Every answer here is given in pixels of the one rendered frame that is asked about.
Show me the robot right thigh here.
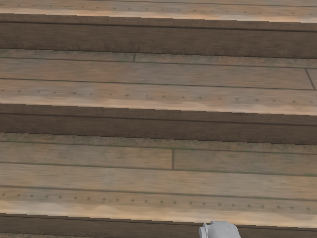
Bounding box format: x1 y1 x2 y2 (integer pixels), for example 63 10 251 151
199 220 242 238

